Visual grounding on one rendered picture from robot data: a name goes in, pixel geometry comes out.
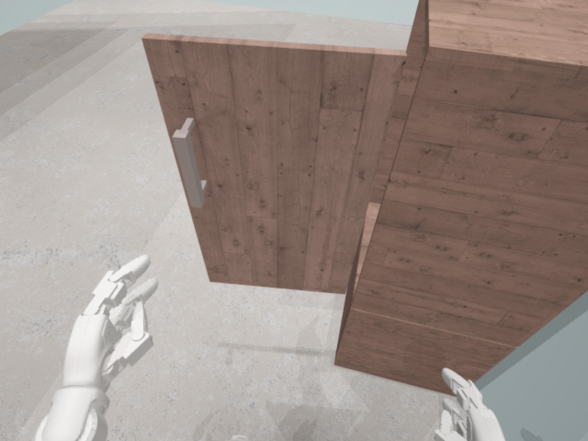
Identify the robot right hand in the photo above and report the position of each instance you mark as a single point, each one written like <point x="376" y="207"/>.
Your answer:
<point x="479" y="424"/>

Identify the cupboard door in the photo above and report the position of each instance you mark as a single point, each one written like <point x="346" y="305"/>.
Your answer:
<point x="289" y="138"/>

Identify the handle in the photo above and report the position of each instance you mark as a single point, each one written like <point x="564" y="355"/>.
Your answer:
<point x="187" y="160"/>

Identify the robot left hand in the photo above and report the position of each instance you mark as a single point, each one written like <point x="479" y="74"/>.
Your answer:
<point x="97" y="330"/>

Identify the left robot forearm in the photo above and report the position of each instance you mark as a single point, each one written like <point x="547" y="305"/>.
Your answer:
<point x="77" y="414"/>

